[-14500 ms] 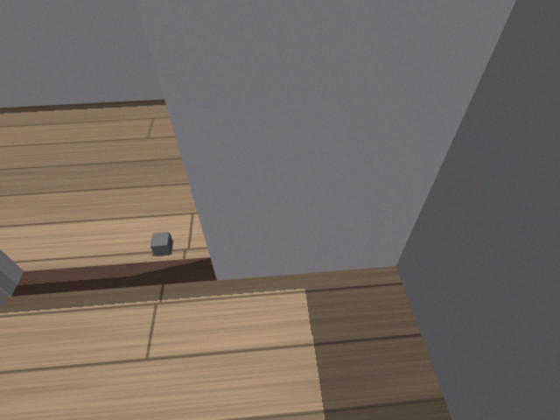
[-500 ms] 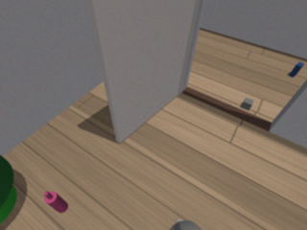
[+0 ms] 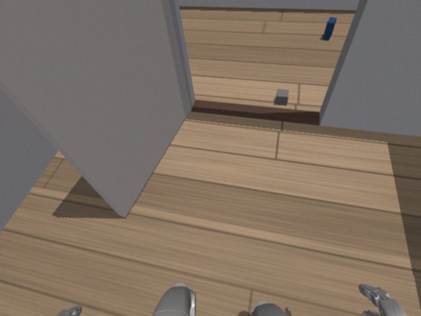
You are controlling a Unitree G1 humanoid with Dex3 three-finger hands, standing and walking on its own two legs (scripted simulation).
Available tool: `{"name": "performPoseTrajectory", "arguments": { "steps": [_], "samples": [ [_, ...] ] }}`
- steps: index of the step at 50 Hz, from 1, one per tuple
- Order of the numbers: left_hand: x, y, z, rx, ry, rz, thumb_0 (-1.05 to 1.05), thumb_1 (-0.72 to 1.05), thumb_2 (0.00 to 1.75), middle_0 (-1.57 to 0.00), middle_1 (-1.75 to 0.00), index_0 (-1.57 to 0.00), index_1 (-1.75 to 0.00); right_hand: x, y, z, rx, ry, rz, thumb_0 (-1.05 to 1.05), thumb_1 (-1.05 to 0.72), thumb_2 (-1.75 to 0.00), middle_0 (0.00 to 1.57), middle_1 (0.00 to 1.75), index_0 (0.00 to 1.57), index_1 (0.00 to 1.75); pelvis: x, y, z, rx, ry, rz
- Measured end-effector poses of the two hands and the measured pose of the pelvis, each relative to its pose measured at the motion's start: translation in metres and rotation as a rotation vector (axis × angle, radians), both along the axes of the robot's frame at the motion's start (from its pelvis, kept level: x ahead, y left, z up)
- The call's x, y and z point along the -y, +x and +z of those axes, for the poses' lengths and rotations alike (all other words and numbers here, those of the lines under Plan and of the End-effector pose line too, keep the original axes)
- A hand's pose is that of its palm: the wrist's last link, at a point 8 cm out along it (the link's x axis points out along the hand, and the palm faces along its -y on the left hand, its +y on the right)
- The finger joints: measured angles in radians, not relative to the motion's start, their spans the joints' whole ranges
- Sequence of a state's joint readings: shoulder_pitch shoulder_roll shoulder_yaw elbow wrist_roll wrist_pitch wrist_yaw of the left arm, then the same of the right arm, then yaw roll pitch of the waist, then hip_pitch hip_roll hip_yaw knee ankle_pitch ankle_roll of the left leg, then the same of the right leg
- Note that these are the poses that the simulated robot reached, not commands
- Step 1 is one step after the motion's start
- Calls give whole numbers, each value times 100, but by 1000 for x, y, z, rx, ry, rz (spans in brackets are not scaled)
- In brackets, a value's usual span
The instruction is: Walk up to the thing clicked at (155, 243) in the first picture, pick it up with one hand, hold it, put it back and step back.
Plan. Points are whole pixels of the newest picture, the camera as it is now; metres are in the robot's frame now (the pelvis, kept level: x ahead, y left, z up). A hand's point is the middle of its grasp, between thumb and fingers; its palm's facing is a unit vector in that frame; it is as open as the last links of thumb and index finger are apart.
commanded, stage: walk up
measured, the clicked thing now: (282, 97) +1.42 -0.39 -0.71
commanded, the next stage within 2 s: stand in 1.46 s
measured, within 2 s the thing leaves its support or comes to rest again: neither
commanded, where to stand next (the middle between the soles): +0.06 +0.02 m, yaw -26 degrees
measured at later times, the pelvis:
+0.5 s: pelvis -0.03 +0.03 -0.01, yaw -18 degrees
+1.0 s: pelvis -0.04 +0.04 +0.00, yaw -26 degrees
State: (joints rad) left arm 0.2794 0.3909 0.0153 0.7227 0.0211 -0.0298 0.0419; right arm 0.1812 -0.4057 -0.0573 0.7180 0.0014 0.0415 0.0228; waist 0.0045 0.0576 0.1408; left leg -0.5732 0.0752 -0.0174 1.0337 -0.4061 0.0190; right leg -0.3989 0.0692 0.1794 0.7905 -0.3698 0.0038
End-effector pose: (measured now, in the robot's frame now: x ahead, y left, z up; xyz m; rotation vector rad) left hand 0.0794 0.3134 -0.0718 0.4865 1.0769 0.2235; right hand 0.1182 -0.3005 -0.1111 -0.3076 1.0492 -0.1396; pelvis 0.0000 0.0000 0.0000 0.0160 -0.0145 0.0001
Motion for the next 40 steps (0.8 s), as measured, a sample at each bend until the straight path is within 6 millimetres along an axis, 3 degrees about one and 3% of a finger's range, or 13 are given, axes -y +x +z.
{"name": "performPoseTrajectory", "arguments": {
  "steps": [4,7,12,16,21,25,30,35,40],
  "samples": [
    [-16,19,-21,-12,-14,-54,0,90,89,-21,-30,-21,-30,-10,2,-2,37,-37,-47,1,-91,-89,20,30,20,30,-21,3,-14,-9,1,-51],
    [-27,38,-36,-5,-25,-73,1,90,89,-21,-30,-21,-30,-19,-11,-2,38,-67,-70,0,-91,-89,20,30,20,30,-33,-1,-21,1,14,-83],
    [-28,61,-38,-21,-48,-149,1,90,89,-21,-30,-20,-30,-23,-51,13,13,-86,-141,0,-90,-89,20,30,20,30,-39,-9,-12,14,-19,-162],
    [-21,73,-31,-27,-67,-205,1,90,89,-21,-30,-20,-30,-12,-90,19,-18,-112,-190,0,-90,-89,21,30,21,31,-40,-14,-7,3,-27,-208],
    [-8,78,-24,-3,-34,-260,0,90,89,-21,-30,-20,-30,13,-138,8,-51,-132,-275,1,-90,-89,21,30,21,31,-31,-22,-15,6,-56,-263],
    [-2,73,-18,-10,-15,-290,0,90,89,-21,-30,-20,-30,17,-164,4,-82,-122,-363,1,-90,-89,20,30,20,30,-28,-26,-12,16,-26,-308],
    [2,76,-17,-23,-19,-333,0,90,89,-21,-30,-20,-30,5,-184,3,-81,-103,-400,1,-91,-90,20,30,20,30,-36,-29,-9,13,-6,-354],
    [3,88,-28,-17,-50,-357,1,90,89,-21,-30,-20,-30,-21,-205,0,-96,-90,-427,1,-91,-90,20,30,20,30,-49,-32,-12,21,14,-380],
    [13,96,-28,-31,-71,-398,1,90,89,-21,-30,-20,-30,-41,-230,4,-119,-50,-461,1,-90,-89,20,30,20,30,-47,-35,-4,21,-16,-420]
  ]
}}
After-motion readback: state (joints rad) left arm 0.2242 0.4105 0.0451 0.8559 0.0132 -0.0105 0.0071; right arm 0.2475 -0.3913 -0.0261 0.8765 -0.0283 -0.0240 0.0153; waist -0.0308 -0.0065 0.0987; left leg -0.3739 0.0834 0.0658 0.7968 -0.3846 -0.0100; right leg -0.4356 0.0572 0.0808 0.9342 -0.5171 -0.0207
